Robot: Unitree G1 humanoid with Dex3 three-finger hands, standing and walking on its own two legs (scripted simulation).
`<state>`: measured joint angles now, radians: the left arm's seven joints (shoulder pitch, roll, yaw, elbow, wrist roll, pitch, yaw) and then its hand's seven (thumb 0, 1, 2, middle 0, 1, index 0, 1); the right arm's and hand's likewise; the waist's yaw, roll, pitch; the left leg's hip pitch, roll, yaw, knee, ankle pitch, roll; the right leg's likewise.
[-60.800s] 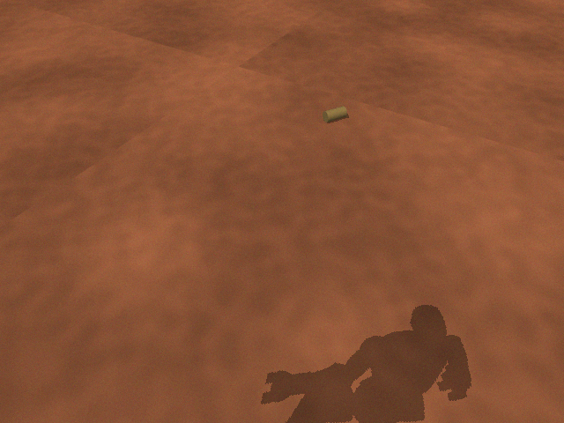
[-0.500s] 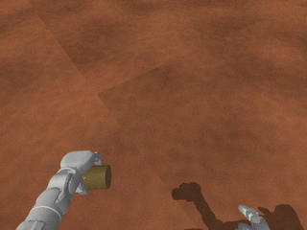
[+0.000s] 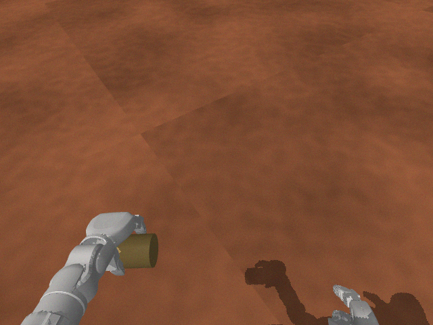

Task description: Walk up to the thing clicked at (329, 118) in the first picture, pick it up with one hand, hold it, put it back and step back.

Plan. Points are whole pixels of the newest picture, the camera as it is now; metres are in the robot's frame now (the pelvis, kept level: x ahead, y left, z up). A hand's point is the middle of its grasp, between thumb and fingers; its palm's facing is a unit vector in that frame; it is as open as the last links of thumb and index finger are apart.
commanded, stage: hold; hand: left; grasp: from above
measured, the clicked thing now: (122, 251) +0.29 +0.23 -0.08
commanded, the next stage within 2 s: crouch in 0.20 s
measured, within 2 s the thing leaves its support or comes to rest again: neither
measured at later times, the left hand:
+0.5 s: hand (119, 248) +0.29 +0.23 -0.06, palm faces -0.49 -0.03 -0.87, open 9.8 cm
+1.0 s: hand (140, 258) +0.35 +0.25 -0.27, palm faces -0.42 +0.05 -0.91, open 9.9 cm
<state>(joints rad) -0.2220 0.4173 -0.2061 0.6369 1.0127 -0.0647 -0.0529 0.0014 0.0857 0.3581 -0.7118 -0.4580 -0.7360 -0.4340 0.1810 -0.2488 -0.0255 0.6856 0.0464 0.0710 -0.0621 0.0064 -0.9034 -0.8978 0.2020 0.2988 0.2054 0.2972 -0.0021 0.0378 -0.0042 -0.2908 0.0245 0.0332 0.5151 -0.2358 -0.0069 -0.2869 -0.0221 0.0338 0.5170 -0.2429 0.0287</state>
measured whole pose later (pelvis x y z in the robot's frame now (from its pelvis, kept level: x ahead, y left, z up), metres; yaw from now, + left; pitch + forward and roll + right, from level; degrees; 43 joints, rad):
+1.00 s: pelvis -0.04 +0.01 -0.15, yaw +0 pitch +27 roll -3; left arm -0.65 0.47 -0.06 1.22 1.22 -0.12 0.37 0.00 0.05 0.40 -0.71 -0.49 -0.73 -0.47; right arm 0.27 -0.27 -0.07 0.75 -0.05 0.02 -0.02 0.00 -0.90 -0.90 0.20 0.30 0.21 0.30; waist -0.14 0.02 -0.17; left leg -1.36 0.04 -0.03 1.42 -0.53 0.00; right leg -1.32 0.00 0.01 1.39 -0.53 0.04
